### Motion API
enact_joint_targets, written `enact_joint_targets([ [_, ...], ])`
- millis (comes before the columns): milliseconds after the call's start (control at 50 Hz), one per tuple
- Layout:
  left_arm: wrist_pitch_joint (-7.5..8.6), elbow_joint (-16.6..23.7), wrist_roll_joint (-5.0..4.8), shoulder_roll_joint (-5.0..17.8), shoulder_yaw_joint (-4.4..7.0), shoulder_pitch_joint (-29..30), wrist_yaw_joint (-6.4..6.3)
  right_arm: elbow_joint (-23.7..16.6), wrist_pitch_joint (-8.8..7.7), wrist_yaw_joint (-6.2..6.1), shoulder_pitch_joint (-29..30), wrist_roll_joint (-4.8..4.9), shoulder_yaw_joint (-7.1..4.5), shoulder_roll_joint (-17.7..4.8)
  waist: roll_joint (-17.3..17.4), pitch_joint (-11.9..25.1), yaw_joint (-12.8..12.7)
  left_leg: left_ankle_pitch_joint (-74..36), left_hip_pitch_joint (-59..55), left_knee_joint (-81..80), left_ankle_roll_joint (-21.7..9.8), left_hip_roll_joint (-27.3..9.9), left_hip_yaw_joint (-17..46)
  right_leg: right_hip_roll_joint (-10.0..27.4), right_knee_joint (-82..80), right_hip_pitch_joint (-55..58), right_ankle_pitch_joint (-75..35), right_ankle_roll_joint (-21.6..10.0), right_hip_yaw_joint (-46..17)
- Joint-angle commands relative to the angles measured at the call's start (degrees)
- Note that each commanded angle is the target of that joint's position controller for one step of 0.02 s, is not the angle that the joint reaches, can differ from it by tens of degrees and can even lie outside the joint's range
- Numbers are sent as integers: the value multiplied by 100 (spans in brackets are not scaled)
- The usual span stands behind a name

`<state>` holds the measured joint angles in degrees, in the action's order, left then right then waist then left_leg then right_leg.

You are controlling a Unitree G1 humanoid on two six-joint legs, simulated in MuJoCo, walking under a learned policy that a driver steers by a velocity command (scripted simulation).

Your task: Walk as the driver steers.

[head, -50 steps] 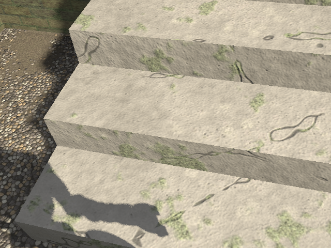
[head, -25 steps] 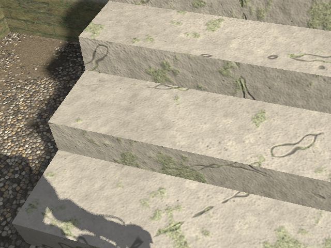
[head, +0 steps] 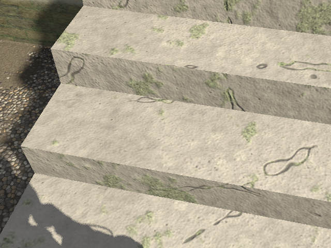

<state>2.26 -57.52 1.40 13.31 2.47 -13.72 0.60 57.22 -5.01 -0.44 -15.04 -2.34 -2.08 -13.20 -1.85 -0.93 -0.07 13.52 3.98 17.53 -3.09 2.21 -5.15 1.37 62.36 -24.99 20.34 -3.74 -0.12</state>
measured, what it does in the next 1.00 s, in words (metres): climbs, turning right: right foot 0.18 m higher, then left foot 0.18 m higher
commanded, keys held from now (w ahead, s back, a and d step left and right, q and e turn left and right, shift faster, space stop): w+e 0.40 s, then w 0.42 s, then w+q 0.18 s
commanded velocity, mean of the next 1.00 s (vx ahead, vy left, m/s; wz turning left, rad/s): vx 0.49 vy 0.00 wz -0.27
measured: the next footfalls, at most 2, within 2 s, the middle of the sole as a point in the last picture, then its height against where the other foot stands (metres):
right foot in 0.38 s outside the picture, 0.18 m higher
left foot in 0.92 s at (226, 149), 0.18 m higher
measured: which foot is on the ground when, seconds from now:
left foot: down 0.00-0.38, up 0.40-0.90, down 0.92-1.00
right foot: up 0.00-0.36, down 0.38-0.96, up 0.98-1.00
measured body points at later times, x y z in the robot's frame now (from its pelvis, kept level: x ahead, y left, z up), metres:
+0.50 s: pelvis +0.27 -0.14 +0.06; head +0.32 -0.15 +0.51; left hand +0.48 +0.04 -0.07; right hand +0.30 -0.42 -0.06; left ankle +0.14 +0.05 -0.47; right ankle +0.35 -0.20 -0.57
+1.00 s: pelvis +0.61 -0.23 +0.23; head +0.62 -0.27 +0.68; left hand +0.64 +0.02 +0.10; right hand +0.75 -0.49 +0.13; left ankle +0.71 -0.19 -0.39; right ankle +0.40 -0.26 -0.40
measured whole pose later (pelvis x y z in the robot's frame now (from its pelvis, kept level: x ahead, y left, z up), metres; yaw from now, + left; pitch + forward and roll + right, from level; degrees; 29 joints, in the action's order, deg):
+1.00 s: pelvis +0.61 -0.23 +0.23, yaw -17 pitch +7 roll +7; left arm 6.1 -60.9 3.7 14.1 0.1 -27.8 9.1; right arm 39.4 -0.4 4.4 -1.8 -1.9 2.4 -10.5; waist -3.4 6.5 3.1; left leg 27.2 49.1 67.2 -7.7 7.5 -11.4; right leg -3.3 68.2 -20.2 -0.4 -1.3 -9.5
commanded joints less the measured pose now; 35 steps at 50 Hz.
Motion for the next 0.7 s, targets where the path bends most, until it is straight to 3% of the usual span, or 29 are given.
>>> enact_joint_targets([
  [20, -2, 319, 44, 210, 62, 160, 69, -33, -135, -17, -479, 22, -51, -534, 512, -179, 42, -2441, -559, -681, -767, -1749, 875, 186, 1003, -1527, -427, 45, -33],
  [40, -23, 379, 40, 161, 58, 296, 71, -29, -153, -21, -525, 20, -51, -577, 538, -213, 28, -2864, -562, -582, -798, -1793, 730, 181, 1114, -1733, -401, 79, 53],
  [80, -125, 617, 39, 46, 63, 638, -20, 90, -161, -54, -972, -55, -76, -627, 919, -182, 154, -2616, -755, -527, -1037, -2065, 796, 128, 2677, -2518, 186, 31, 212],
  [120, -205, 1002, -7, 29, 98, 1245, -162, 221, -174, -95, -1304, -106, -89, -607, 755, -558, 235, -1561, -1155, -773, -1167, -2443, 1025, 155, 4419, -4136, 888, -50, -206],
  [160, -209, 1411, -44, -125, 41, 1785, -245, 291, -204, -82, -1440, -202, -66, -578, 560, -887, 241, -804, -1487, -943, -977, -2528, 866, 132, 5361, -5450, 1522, -185, -408],
  [180, -198, 1683, -103, -352, -63, 2260, -313, 414, -207, -61, -1631, -224, -28, -517, 597, -981, 355, -737, -1740, -998, -943, -2656, 909, 23, 6397, -6328, 1974, -343, -362],
  [220, -172, 2367, -66, -516, -240, 3157, -383, 561, -282, 9, -1798, -134, 59, -425, 304, -1242, 371, -394, -1864, -1220, -591, -2626, 512, 74, 6482, -7228, 2601, -532, -306],
  [240, -146, 2626, -67, -526, -315, 3417, -353, 595, -298, 27, -1758, -118, 109, -413, 187, -1357, 323, -470, -1601, -1399, -447, -2480, 188, 106, 5953, -7179, 2660, -528, -113],
  [260, -154, 3001, -64, -684, -498, 3635, -287, 671, -203, 7, -1590, -17, 165, -402, 117, -1396, 102, -425, -800, -1713, -178, -2027, -323, 310, 4625, -6444, 2611, -543, 199],
  [280, -183, 3184, -64, -673, -554, 3620, -199, 687, -134, -82, -1594, 29, 199, -418, 180, -1271, 97, -831, -256, -2133, -306, -1851, -511, 273, 3906, -5577, 2367, -438, 711],
  [300, -246, 3084, -76, -846, -686, 2743, -21, 447, -39, -144, -988, 219, 210, -564, -9, -777, -372, -2404, 1249, -2427, -411, -1541, -1105, 301, 2216, -2688, 1042, -566, 1036],
  [320, -262, 2740, -33, -527, -517, 1988, 59, 55, -79, -146, -847, 413, 188, -806, 55, 76, -435, -6372, 1577, -1687, -687, -1603, -1057, -306, 1996, -713, 392, -534, 1567],
  [340, -330, 2438, 22, -148, -320, 815, 58, -98, -155, -113, -717, 435, -6, -1604, 833, 1075, -1011, -9011, 963, -289, -695, -1810, -982, -571, 1911, 332, 192, -546, 1517],
  [360, -375, 2071, -48, 61, -179, -615, 26, -281, -135, -4, -573, 578, -223, -2130, 1693, 2346, -1673, -10785, 297, 1486, -635, -1826, -886, -939, 1299, 1544, -71, -659, 1148],
  [380, -376, 1916, 16, 734, 57, -831, 33, -439, -157, 123, -649, 608, -304, -2109, 1617, 2706, -1715, -9200, 491, 3574, -320, -1611, -415, -1031, -92, 2083, 417, -882, -208],
  [400, -350, 1726, 1, 1699, 333, -475, -52, -948, -246, 389, -380, 392, -124, -1006, -808, 2548, -1051, -555, 2666, 6543, 317, -115, -239, 709, -2487, 2689, -434, -1449, -3969],
  [420, -384, 1708, 32, 1844, 486, -357, -159, -1108, -262, 466, -609, 159, -121, -794, -799, 3155, -770, -249, 3068, 8157, 172, 90, 1121, 1091, -3642, 2773, -1243, -1254, -5673],
  [440, -329, 1517, 30, 1491, 405, -70, -157, -1251, -177, 421, -724, 93, -37, -438, -348, 2691, -334, -688, 3268, 8503, 71, -175, 1250, 1071, -3646, 2183, -112, -1033, -5257],
  [460, -247, 1175, 14, 991, 288, -11, -142, -1325, -96, 311, -558, 24, 50, -131, 281, 1584, -89, -854, 3531, 8282, 42, -378, 1058, 881, -3497, 1207, 370, -839, -4557],
  [480, -158, 924, 31, 508, 175, 95, -154, -1414, -5, 157, -243, -85, 124, 168, 497, 714, 73, -813, 3826, 8190, 32, -511, 1063, 621, -3216, 355, 355, -692, -3843],
  [500, -17, 651, 165, 380, 2, -294, 126, -1193, 53, 498, -537, 19, 116, -97, 209, 563, -332, -1398, 4627, 9336, -441, -64, 2204, 359, -3419, 351, 1245, -568, -3468],
  [520, 18, 484, 225, 233, -59, -494, 229, -1268, 30, 538, -570, 97, 48, -259, -207, 484, -91, -1695, 5142, 9699, -633, 9, 2373, 578, -3708, 197, 565, -605, -3860],
  [540, 20, 228, 322, 61, -162, -527, 302, -1351, -3, 517, -336, 119, 71, -225, -8, 326, 54, -1851, 5721, 10177, -844, 200, 2605, 659, -3741, 112, 156, -514, -3762],
  [560, 35, -98, 575, 128, -172, -763, 426, -1534, 2, 432, -3, 101, 139, -133, 311, 238, 187, -1948, 6489, 10278, -999, 402, 2845, 627, -3618, 240, -432, -424, -3180],
  [600, 70, -215, 594, 123, -177, -637, 620, -1512, 20, 336, 303, 207, 195, -185, 505, 183, 387, -1956, 7456, 10693, -1298, 362, 2496, 534, -3711, 392, -291, -84, -2128],
  [620, 199, -119, 527, 19, -213, -338, 639, -1485, -8, 308, 293, 201, 211, -173, 416, 112, 640, -1959, 7306, 10424, -1286, 174, 2155, 302, -3803, -6, -342, 137, -1553],
  [640, 313, -123, 538, -20, -248, -410, 611, -1515, -17, 333, 391, 207, 280, -85, 153, 170, 721, -1781, 7134, 10527, -1241, 113, 1699, 38, -3919, -372, -218, 213, -1160],
  [680, 347, -342, 583, -139, -348, -1141, 463, -1687, 3, 417, 806, 259, 450, 225, -129, 202, 531, -1102, 7423, 11235, -1063, 95, 1129, -59, -4079, -300, -121, 251, -1071],
  [700, 376, -424, 578, -144, -382, -1541, 407, -1734, 0, 399, 1021, 236, 503, 264, -15, 115, 361, -992, 7592, 10927, -990, 44, 1016, -69, -4138, -62, -79, 318, -1071],
])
